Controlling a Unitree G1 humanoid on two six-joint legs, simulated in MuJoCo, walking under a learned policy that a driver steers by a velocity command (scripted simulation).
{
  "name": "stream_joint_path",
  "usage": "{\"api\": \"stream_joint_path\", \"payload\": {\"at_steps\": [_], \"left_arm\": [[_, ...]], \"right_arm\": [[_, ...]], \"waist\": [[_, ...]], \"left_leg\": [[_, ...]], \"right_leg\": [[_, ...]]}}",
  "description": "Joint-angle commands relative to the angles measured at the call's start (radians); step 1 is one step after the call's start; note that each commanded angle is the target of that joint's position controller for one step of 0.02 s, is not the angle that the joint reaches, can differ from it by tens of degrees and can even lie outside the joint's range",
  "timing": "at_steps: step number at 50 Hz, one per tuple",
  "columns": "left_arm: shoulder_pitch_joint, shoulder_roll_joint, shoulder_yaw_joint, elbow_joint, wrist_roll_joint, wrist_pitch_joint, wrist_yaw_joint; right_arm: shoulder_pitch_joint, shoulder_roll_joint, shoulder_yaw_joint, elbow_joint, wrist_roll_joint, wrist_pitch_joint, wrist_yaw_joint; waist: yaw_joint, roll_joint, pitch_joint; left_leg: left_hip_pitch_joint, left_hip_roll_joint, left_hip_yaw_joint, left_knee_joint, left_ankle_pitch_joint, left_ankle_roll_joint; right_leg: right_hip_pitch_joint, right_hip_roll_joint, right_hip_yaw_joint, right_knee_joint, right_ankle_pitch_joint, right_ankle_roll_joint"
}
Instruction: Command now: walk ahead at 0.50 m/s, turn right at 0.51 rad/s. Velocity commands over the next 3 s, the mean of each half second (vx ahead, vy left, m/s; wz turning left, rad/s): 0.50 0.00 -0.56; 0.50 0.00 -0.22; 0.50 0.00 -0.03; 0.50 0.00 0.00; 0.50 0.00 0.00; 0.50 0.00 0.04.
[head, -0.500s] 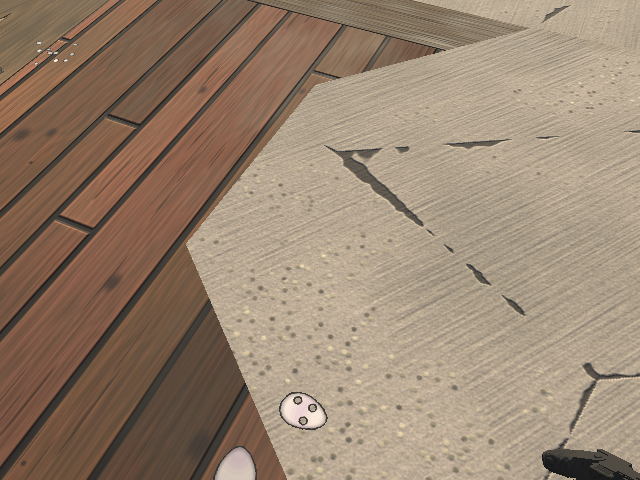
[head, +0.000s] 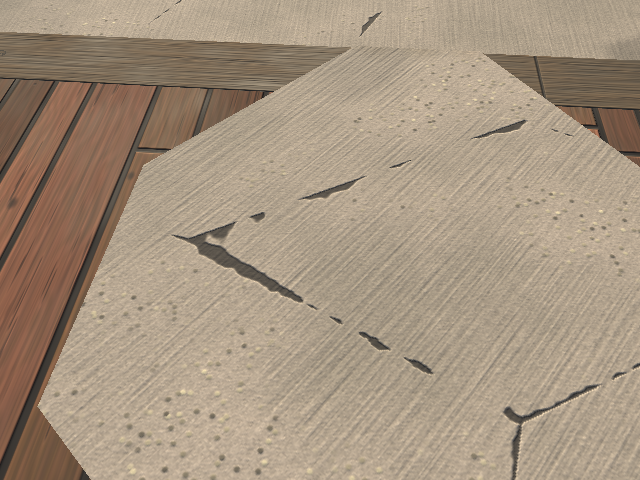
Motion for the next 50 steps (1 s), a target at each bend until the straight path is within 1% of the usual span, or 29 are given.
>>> {"api": "stream_joint_path", "payload": {"at_steps": [1,2,3,4,5,6,7,8,9,12,15,18,21,23,25,26,27,28,29,30,31,32,33,35,38,41,47,49,50], "left_arm": [[0.039,0.126,0.047,-0.083,-0.004,-0.009,-0.009],[0.196,0.177,0.078,-0.046,-0.006,-0.009,-0.001],[0.353,0.270,0.113,-0.014,-0.004,0.001,0.023],[0.319,0.356,0.120,-0.023,-0.009,-0.008,0.026],[0.359,0.269,0.096,-0.041,-0.001,-0.016,0.025],[0.316,0.219,0.082,-0.038,0.005,-0.026,0.026],[0.247,0.190,0.073,-0.052,0.000,-0.030,0.026],[0.179,0.157,0.063,-0.069,0.002,-0.030,0.028],[0.146,0.139,0.055,-0.087,0.013,-0.030,0.032],[0.152,0.167,0.061,-0.095,0.008,-0.034,0.046],[0.197,0.196,0.070,-0.086,0.001,-0.030,0.064],[0.242,0.198,0.072,-0.075,-0.003,-0.020,0.071],[0.285,0.193,0.072,-0.059,-0.010,-0.013,0.072],[0.288,0.189,0.072,-0.058,-0.009,-0.007,0.078],[0.261,0.183,0.071,-0.064,-0.003,-0.001,0.080],[0.257,0.150,0.059,-0.069,0.002,-0.003,0.078],[0.259,0.098,0.037,-0.083,0.016,-0.007,0.073],[0.417,0.039,0.020,-0.093,-0.011,-0.017,0.073],[0.427,0.119,0.027,-0.067,-0.021,-0.022,0.074],[0.315,0.178,0.041,-0.076,-0.019,-0.022,0.072],[0.234,0.176,0.040,-0.095,-0.007,-0.022,0.074],[0.180,0.164,0.041,-0.113,0.008,-0.028,0.072],[0.175,0.151,0.042,-0.118,0.010,-0.029,0.066],[0.198,0.113,0.034,-0.114,0.005,-0.027,0.059],[0.123,0.077,0.016,-0.143,0.014,-0.027,0.056],[0.036,0.061,0.005,-0.158,0.011,-0.036,0.047],[-0.100,0.089,0.010,-0.202,-0.003,-0.045,0.027],[-0.059,0.111,0.021,-0.196,0.000,-0.048,0.024],[0.025,0.136,0.036,-0.170,0.007,-0.048,0.028]], "right_arm": [[-0.027,-0.210,-0.050,-0.051,0.009,0.017,-0.017],[-0.047,-0.211,-0.048,-0.057,0.012,0.023,-0.021],[-0.035,-0.181,-0.034,-0.079,-0.005,0.014,-0.023],[0.067,-0.024,0.015,-0.126,-0.032,-0.020,0.001],[-0.048,-0.109,0.002,-0.138,0.008,-0.065,0.019],[-0.138,-0.145,-0.008,-0.168,0.040,-0.085,0.026],[-0.150,-0.136,-0.005,-0.168,0.027,-0.093,0.020],[-0.152,-0.143,-0.013,-0.158,0.000,-0.089,0.012],[-0.131,-0.149,-0.020,-0.158,-0.008,-0.076,0.012],[-0.125,-0.114,-0.017,-0.172,-0.021,-0.043,0.009],[-0.239,-0.084,-0.005,-0.211,-0.025,-0.037,0.007],[-0.340,-0.067,0.005,-0.240,-0.013,-0.044,0.020],[-0.391,-0.095,-0.002,-0.267,0.000,-0.054,0.031],[-0.382,-0.123,-0.012,-0.271,0.001,-0.064,0.038],[-0.293,-0.143,-0.024,-0.249,0.001,-0.075,0.039],[-0.196,-0.166,-0.037,-0.224,-0.011,-0.080,0.035],[-0.050,-0.212,-0.049,-0.209,-0.029,-0.083,0.029],[0.069,-0.293,-0.074,-0.161,-0.037,-0.069,0.033],[0.073,-0.208,-0.055,-0.157,-0.004,-0.065,0.042],[0.020,-0.146,-0.038,-0.169,0.003,-0.059,0.040],[-0.033,-0.129,-0.029,-0.179,-0.008,-0.051,0.038],[-0.067,-0.112,-0.022,-0.174,-0.014,-0.045,0.038],[-0.081,-0.096,-0.013,-0.171,-0.022,-0.046,0.036],[-0.076,-0.092,-0.010,-0.156,-0.014,-0.049,0.037],[-0.053,-0.146,-0.023,-0.134,0.000,-0.049,0.032],[-0.033,-0.172,-0.028,-0.118,0.008,-0.037,0.026],[0.053,-0.197,-0.028,-0.067,0.023,-0.014,0.027],[0.042,-0.214,-0.032,-0.059,0.025,-0.003,0.023],[0.032,-0.211,-0.029,-0.059,0.027,0.001,0.020]], "waist": [[0.094,0.131,-0.043],[0.181,0.111,-0.123],[0.238,-0.008,-0.220],[0.105,-0.238,-0.311],[0.187,-0.122,-0.386],[0.190,-0.082,-0.243],[0.142,0.008,-0.162],[0.102,0.033,-0.106],[0.067,0.013,-0.092],[0.041,0.006,-0.063],[0.076,-0.014,-0.029],[0.121,-0.049,-0.023],[0.139,-0.063,-0.020],[0.124,-0.077,-0.024],[0.072,-0.106,-0.045],[0.029,-0.098,-0.106],[-0.033,-0.019,-0.238],[0.018,0.319,-0.363],[0.000,0.295,-0.319],[-0.024,0.181,-0.177],[-0.013,0.101,-0.106],[0.004,0.081,-0.042],[0.031,0.102,-0.031],[0.054,0.134,-0.038],[0.043,0.116,-0.022],[0.015,0.108,-0.013],[-0.019,0.118,0.022],[0.024,0.124,0.006],[0.074,0.114,-0.042]], "left_leg": [[0.018,0.288,-0.037,0.240,1.125,0.115],[-0.064,0.249,-0.013,0.447,1.112,0.084],[-0.318,0.200,-0.011,0.761,0.783,0.039],[-0.770,-0.023,-0.138,1.091,-0.181,-0.017],[-0.883,-0.014,-0.339,1.176,-0.202,0.007],[-0.950,0.034,-0.337,1.147,-0.105,0.033],[-0.907,0.080,-0.332,1.056,-0.017,0.041],[-0.838,0.107,-0.324,0.972,0.025,0.032],[-0.767,0.126,-0.331,0.931,0.054,0.023],[-0.721,0.121,-0.304,0.801,0.109,-0.025],[-0.715,0.087,-0.287,0.575,0.296,-0.054],[-0.638,0.034,-0.277,0.368,0.460,-0.053],[-0.616,0.014,-0.304,0.281,0.457,-0.038],[-0.597,0.011,-0.322,0.241,0.391,-0.017],[-0.496,0.006,-0.300,0.205,0.338,0.019],[-0.344,0.021,-0.295,0.186,0.350,0.053],[-0.097,0.167,-0.433,0.213,0.315,0.119],[0.239,0.373,-0.889,0.137,0.109,0.294],[0.240,0.408,-1.051,0.061,-0.111,0.303],[0.121,0.366,-0.910,0.047,-0.123,0.259],[0.000,0.323,-0.780,0.040,-0.021,0.231],[-0.107,0.286,-0.693,0.018,0.099,0.229],[-0.169,0.255,-0.628,-0.002,0.180,0.219],[-0.216,0.227,-0.556,-0.035,0.274,0.228],[-0.240,0.235,-0.482,-0.081,0.367,0.252],[-0.255,0.207,-0.392,-0.095,0.386,0.227],[-0.173,0.247,-0.374,-0.046,0.388,0.191],[-0.148,0.258,-0.366,0.020,0.486,0.169],[-0.160,0.228,-0.330,0.120,0.625,0.149]], "right_leg": [[0.129,0.089,-0.089,-0.003,-0.141,-0.062],[0.357,0.130,-0.087,-0.073,-0.083,-0.099],[0.669,0.003,0.138,-0.106,-0.072,-0.163],[0.994,-0.241,0.713,-0.204,-0.210,-0.357],[1.035,-0.269,0.843,-0.324,-0.277,-0.358],[0.935,-0.240,0.688,-0.336,-0.194,-0.307],[0.781,-0.195,0.564,-0.335,-0.096,-0.270],[0.640,-0.156,0.471,-0.350,0.008,-0.246],[0.552,-0.132,0.428,-0.373,0.074,-0.241],[0.426,-0.098,0.351,-0.411,0.183,-0.245],[0.372,-0.044,0.282,-0.410,0.174,-0.204],[0.351,-0.013,0.274,-0.388,0.070,-0.159],[0.415,-0.046,0.352,-0.335,0.000,-0.146],[0.478,-0.073,0.417,-0.277,-0.016,-0.134],[0.504,-0.075,0.438,-0.203,0.047,-0.112],[0.487,-0.028,0.403,-0.098,0.125,-0.085],[0.380,0.027,0.331,0.154,0.029,-0.049],[0.022,0.175,0.207,0.491,-0.391,0.028],[-0.126,0.127,0.239,0.639,-0.522,0.038],[-0.173,0.090,0.240,0.683,-0.437,0.040],[-0.152,0.054,0.198,0.667,-0.369,0.041],[-0.138,0.028,0.183,0.606,-0.322,0.041],[-0.092,-0.003,0.173,0.556,-0.291,0.038],[-0.041,-0.022,0.136,0.474,-0.281,0.043],[-0.050,-0.042,0.098,0.305,-0.207,0.060],[0.005,-0.031,0.070,0.113,-0.041,0.065],[0.070,0.010,0.044,-0.073,0.003,0.040],[0.160,0.031,0.025,-0.126,-0.034,0.011],[0.294,0.056,0.002,-0.160,-0.032,-0.011]]}}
